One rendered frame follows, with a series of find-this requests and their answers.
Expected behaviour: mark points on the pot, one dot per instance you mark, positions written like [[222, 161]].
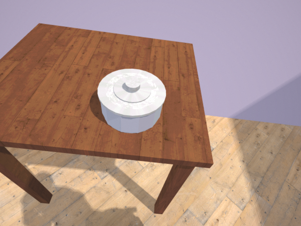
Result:
[[131, 125]]

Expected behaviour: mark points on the knob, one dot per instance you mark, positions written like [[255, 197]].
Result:
[[132, 84]]

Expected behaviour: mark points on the table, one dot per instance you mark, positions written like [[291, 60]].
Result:
[[49, 102]]

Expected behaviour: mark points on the lid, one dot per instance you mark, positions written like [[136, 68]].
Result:
[[114, 96]]

